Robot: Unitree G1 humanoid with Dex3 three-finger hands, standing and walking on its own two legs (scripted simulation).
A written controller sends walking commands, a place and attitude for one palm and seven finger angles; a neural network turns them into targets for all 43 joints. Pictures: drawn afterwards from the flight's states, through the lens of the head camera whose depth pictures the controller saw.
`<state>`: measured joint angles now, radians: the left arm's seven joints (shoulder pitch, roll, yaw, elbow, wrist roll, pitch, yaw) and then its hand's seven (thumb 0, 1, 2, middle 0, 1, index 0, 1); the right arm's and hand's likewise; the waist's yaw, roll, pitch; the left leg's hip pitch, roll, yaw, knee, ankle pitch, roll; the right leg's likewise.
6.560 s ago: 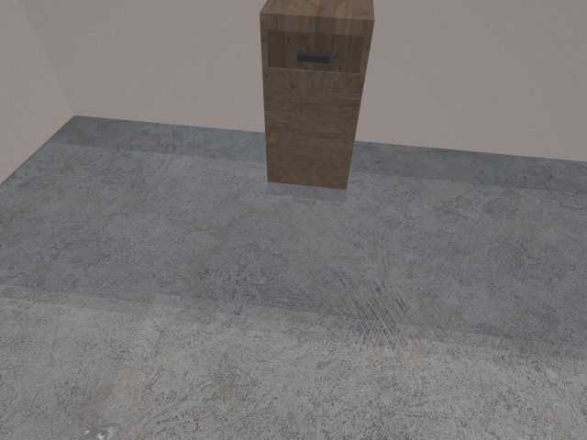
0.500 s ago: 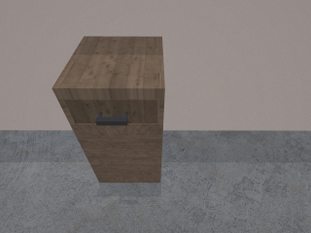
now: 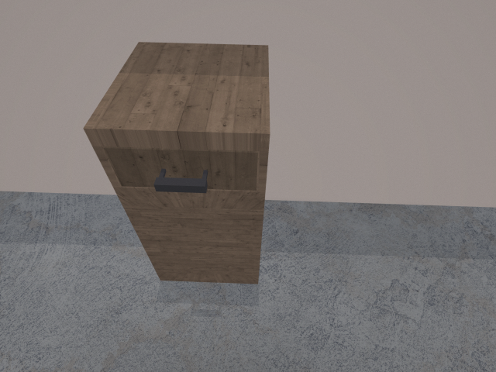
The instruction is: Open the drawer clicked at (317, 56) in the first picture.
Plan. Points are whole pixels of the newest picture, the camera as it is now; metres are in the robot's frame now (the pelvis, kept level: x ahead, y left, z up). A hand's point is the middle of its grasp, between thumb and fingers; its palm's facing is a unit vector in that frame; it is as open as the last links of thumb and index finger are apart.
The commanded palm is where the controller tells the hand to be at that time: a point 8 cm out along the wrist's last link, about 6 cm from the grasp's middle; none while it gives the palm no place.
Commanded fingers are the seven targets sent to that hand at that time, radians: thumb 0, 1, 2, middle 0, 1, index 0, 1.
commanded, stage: look again from close up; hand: left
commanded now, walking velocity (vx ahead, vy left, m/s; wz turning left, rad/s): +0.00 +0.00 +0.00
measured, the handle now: (182, 178) +0.56 +0.19 -0.08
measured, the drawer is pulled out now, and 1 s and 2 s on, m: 0.00 0.00 0.00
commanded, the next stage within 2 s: shuffle to correct the standing spot in 0.38 s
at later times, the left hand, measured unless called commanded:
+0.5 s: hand out of the picture -0.01 +0.22 -0.18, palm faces +0.01 -0.98 -0.18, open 7.4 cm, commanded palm none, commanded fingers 0.00 0.90 0.90 -0.20 -0.30 -0.20 -0.30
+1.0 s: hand out of the picture -0.09 +0.18 -0.18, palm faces +0.08 -0.99 -0.11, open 7.4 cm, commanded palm none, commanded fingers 0.00 0.90 0.90 -0.20 -0.30 -0.20 -0.30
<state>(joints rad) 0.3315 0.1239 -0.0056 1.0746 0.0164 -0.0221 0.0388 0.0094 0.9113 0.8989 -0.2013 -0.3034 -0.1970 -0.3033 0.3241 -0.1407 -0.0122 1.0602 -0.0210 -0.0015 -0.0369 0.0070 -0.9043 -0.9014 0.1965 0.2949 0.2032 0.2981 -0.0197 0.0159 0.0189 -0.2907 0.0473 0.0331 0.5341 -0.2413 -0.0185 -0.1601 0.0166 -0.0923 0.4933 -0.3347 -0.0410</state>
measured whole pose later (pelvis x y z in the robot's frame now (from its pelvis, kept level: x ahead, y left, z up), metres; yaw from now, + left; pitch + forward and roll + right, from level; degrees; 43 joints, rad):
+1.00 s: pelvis +0.00 +0.04 +0.00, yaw +0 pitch +0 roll -2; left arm 0.50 0.11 0.02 1.12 0.03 0.00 0.02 0.01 0.91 0.90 -0.20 -0.30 -0.19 -0.30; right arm 0.32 -0.14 -0.04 1.06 -0.02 0.00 -0.02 0.01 -0.91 -0.90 0.20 0.29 0.20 0.30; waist 0.01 -0.01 -0.02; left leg -0.33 0.07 0.12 0.64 -0.33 0.03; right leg -0.14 0.01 -0.12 0.47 -0.33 -0.02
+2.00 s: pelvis +0.01 +0.03 +0.00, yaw -2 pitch +0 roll +1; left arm 0.31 0.14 0.02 1.09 0.02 0.02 0.03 0.01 0.91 0.90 -0.20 -0.30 -0.19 -0.30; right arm 0.25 -0.16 -0.03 1.04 -0.01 0.01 -0.04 0.01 -0.93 -0.90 0.20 0.30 0.21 0.30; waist 0.01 -0.01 0.00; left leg -0.24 -0.03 0.13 0.47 -0.24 0.07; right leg -0.19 -0.04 -0.04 0.49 -0.31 0.01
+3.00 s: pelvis +0.00 +0.02 +0.00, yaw -1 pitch -2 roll +0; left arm 0.34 0.15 -0.01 1.02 0.02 -0.01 0.05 0.01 0.92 0.90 -0.20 -0.30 -0.19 -0.30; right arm 0.30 -0.17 0.00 1.01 -0.01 0.00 -0.03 0.01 -0.92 -0.90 0.20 0.29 0.20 0.30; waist 0.00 0.00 -0.03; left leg -0.26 0.01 0.09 0.54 -0.25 0.04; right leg -0.19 0.00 -0.08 0.53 -0.31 -0.03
